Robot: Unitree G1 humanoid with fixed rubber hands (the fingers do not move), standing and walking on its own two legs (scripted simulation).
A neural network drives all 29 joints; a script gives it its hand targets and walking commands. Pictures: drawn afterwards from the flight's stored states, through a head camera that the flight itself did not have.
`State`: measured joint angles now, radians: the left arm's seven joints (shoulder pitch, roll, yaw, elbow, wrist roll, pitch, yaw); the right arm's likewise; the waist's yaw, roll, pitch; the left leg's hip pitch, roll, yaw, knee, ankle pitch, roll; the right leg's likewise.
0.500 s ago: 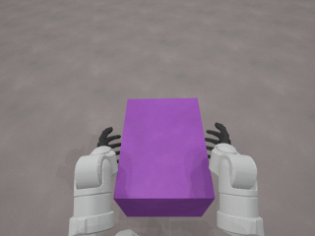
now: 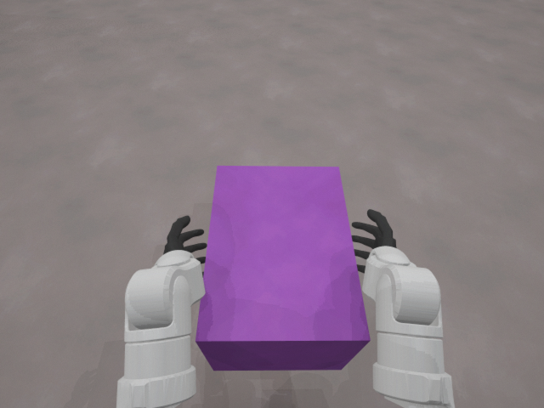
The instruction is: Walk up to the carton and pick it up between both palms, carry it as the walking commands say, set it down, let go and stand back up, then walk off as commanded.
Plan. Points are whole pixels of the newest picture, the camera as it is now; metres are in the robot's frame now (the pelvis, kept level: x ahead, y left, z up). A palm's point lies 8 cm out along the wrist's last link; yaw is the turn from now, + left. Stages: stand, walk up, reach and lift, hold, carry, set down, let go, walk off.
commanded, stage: carry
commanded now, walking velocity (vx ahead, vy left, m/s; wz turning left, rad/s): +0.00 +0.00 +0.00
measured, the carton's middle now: (278, 265) +0.35 +0.03 +0.01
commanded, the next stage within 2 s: hold in 1.90 s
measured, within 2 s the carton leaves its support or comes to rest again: neither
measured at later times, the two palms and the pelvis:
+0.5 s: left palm (180, 333) +0.20 +0.14 +0.07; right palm (410, 328) +0.23 -0.14 +0.08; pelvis -0.07 -0.01 +0.00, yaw +0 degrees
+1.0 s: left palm (185, 315) +0.23 +0.14 +0.08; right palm (412, 324) +0.23 -0.14 +0.08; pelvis -0.06 +0.00 +0.00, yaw +0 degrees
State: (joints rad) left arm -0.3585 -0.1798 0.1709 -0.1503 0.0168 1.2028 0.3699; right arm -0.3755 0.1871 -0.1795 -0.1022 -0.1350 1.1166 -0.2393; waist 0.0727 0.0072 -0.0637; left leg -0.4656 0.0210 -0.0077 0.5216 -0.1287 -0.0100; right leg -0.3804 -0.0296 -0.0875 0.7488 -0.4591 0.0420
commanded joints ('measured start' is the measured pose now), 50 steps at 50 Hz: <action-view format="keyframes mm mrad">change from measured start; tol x8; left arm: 1 -471 -994 -657 124 -368 14 -576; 5 -488 -1035 -619 194 -341 -18 -595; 10 -537 -995 -570 93 -297 -26 -547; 15 -506 -990 -612 94 -291 -12 -523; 22 -660 -1026 -679 13 -371 -21 -558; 50 -551 -1034 -662 34 -353 -23 -557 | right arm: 1 -296 975 599 104 349 71 385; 8 -629 1085 712 -10 497 81 426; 15 -410 1006 629 180 482 118 449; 19 -514 1032 631 115 479 95 442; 50 -444 1025 642 49 454 73 425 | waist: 1 -70 170 -358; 5 -73 -245 -206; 9 -63 -206 -128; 16 -59 22 -271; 21 -71 -58 -194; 33 -61 78 -296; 50 -69 -26 -297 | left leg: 1 260 189 -192 -106 27 70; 4 35 42 -30 -5 -72 -4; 8 120 32 35 113 -54 0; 14 224 104 -13 11 186 -10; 19 204 82 6 -3 -88 -1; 34 135 141 -91 -136 -178 30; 50 192 100 -23 -32 26 26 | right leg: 1 157 -39 23 -337 108 -25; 3 232 -219 240 -419 137 -53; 4 171 -276 239 -405 198 -85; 6 -37 -219 137 -440 -12 -80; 8 -43 -208 126 -451 -27 -79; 14 108 -136 76 -236 372 -88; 21 -88 -162 148 -417 -118 -88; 30 41 -87 69 -263 98 -69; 50 58 -121 71 -300 139 -81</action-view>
